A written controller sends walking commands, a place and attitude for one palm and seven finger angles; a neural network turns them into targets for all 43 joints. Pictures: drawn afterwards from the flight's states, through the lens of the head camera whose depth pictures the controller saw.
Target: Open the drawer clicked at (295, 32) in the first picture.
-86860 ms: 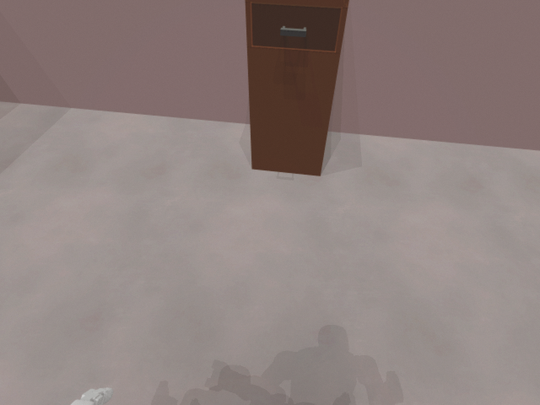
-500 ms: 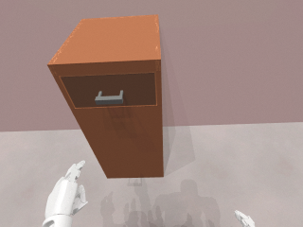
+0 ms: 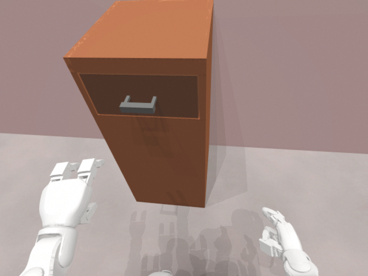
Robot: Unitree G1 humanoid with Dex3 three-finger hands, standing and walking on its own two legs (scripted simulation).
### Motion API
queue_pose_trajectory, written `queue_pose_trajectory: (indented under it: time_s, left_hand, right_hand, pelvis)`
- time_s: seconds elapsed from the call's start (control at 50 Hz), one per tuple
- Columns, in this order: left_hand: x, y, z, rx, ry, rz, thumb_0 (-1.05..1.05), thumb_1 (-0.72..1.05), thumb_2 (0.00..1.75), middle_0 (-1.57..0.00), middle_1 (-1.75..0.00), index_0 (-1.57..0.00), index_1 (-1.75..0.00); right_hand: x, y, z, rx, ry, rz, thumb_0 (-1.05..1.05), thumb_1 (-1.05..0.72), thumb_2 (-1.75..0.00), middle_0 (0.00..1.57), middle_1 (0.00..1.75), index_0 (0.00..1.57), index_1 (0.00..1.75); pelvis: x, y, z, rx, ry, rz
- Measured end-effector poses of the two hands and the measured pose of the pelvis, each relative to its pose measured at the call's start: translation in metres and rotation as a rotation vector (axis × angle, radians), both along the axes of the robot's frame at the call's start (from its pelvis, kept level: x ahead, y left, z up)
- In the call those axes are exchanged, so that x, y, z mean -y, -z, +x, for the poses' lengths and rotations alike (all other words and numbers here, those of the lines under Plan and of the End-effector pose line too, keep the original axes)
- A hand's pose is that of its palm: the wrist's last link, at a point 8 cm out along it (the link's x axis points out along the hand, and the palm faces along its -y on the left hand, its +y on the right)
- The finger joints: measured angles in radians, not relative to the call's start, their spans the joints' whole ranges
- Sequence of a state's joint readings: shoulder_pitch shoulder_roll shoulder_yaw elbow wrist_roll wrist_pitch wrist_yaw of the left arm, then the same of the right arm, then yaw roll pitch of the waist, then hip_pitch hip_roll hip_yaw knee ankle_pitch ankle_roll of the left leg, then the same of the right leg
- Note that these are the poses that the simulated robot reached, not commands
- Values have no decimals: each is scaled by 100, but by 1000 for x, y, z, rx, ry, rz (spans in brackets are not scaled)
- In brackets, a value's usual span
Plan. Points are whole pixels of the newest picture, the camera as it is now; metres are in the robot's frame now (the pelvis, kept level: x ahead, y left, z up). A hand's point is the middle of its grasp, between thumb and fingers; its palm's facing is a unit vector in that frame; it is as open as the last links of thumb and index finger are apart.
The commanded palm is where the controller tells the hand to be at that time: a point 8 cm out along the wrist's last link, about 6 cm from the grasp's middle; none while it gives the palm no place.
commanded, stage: raise the hand with hooked fingers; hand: left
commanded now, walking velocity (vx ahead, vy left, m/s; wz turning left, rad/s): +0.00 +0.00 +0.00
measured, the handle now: (139, 103) +0.56 +0.22 +0.05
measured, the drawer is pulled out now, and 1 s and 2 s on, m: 0.00 0.00 0.00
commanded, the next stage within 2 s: move the hooked fingers above the handle in 1.18 s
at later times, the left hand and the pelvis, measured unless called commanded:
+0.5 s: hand (85, 155) +0.32 +0.25 +0.11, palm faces +0.11 -0.09 -0.99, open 13.2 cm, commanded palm +0.28 +0.25 +0.17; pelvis +0.04 +0.01 +0.03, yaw +0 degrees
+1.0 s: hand (77, 137) +0.33 +0.26 +0.15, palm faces +0.00 -0.09 -1.00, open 13.9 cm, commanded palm +0.30 +0.26 +0.22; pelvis +0.02 +0.02 +0.04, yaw +0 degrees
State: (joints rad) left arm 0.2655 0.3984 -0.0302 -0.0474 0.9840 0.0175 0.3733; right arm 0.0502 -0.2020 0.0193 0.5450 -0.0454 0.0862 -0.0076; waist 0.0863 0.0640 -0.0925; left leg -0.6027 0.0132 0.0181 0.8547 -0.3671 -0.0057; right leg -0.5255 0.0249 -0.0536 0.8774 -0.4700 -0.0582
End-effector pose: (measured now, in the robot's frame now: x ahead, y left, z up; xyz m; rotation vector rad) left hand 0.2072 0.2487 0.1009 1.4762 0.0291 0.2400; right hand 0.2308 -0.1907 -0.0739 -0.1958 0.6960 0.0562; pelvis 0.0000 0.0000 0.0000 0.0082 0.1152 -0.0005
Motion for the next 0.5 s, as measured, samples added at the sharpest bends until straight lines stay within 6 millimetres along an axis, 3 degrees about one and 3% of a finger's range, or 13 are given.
queue_pose_trajectory:
  time_s: [0.12,0.22,0.34,0.5]
  left_hand:
    - [9,-3,22,-157,23,-37,0,12,57,-27,-81,-27,-80]
    - [6,-16,28,-143,79,-24,0,0,52,-28,-88,-28,-88]
    - [-3,-42,48,-16,81,7,0,-14,46,-29,-97,-29,-97]
    - [-7,-63,81,-27,46,-6,0,-32,38,-30,-109,-30,-109]
  right_hand:
    - [12,7,-27,-129,63,7,1,-91,-90,21,30,21,30]
    - [36,10,-36,-200,90,-70,1,-91,-90,21,30,21,30]
    - [49,8,-23,-194,121,-99,1,-91,-90,20,30,20,30]
    - [29,-9,6,-123,124,-41,1,-91,-90,20,30,20,30]
  pelvis:
    - [1,-17,20,7,32,22]
    - [-1,-21,29,12,25,17]
    - [-8,-23,34,8,10,10]
    - [-13,-28,38,31,8,12]
